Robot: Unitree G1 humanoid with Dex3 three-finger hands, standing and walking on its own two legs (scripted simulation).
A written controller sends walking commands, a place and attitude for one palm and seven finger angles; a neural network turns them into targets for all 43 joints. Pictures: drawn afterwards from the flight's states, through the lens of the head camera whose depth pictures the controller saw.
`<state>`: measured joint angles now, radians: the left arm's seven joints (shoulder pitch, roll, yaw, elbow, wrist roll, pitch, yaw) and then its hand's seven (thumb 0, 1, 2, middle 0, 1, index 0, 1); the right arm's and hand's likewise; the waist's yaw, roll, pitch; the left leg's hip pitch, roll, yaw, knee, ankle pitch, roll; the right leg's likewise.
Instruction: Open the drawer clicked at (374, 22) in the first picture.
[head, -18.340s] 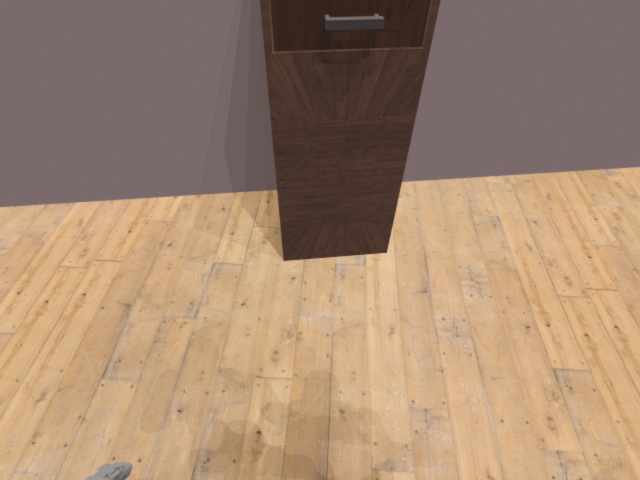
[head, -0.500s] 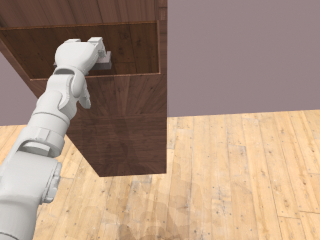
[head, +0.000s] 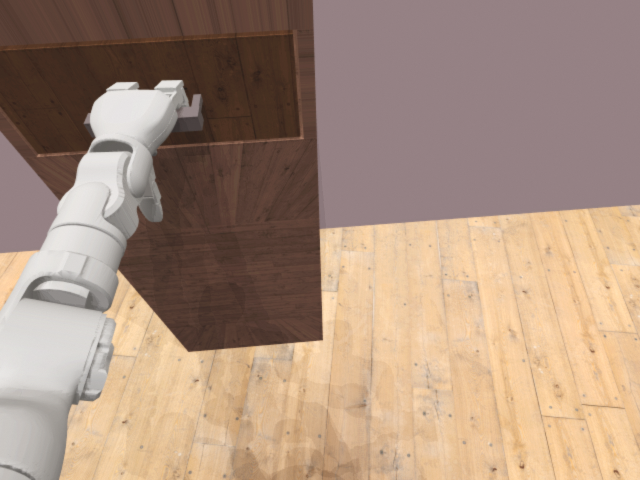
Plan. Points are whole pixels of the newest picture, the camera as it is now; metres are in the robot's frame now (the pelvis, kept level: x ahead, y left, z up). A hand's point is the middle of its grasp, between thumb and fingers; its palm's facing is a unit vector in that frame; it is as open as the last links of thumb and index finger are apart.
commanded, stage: lower the fingers behind the handle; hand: left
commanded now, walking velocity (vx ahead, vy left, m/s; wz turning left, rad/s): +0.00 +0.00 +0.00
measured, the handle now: (148, 112) +0.54 +0.22 +0.16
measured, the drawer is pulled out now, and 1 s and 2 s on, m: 0.00 0.00 0.02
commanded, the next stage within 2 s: close the thumb around the handle in 0.20 s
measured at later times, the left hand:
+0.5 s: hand (153, 151) +0.49 +0.21 +0.13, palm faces +0.01 +0.02 -1.00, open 12.7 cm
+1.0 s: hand (154, 150) +0.50 +0.21 +0.13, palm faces +0.00 +0.00 -1.00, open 5.4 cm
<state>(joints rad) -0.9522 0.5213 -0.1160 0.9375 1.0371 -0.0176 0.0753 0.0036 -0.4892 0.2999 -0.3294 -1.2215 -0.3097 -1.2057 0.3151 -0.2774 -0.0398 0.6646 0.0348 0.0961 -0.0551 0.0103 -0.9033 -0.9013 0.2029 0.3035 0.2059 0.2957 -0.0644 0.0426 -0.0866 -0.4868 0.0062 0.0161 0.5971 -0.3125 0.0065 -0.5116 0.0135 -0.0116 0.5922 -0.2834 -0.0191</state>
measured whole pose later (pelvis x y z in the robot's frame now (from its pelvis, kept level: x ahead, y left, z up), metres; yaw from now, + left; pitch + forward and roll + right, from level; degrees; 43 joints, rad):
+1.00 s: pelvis +0.01 +0.01 +0.00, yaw +0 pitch +11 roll +0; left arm -0.91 0.49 -0.12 0.91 1.02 0.04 0.06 0.00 0.76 0.83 -0.40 -1.34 -0.40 -1.34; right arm 0.30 -0.26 -0.03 0.67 0.03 0.11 -0.04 0.01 -0.90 -0.90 0.20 0.30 0.21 0.30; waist -0.06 0.06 -0.10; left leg -0.45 0.00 0.02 0.58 -0.32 0.01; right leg -0.48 0.01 0.00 0.57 -0.29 -0.01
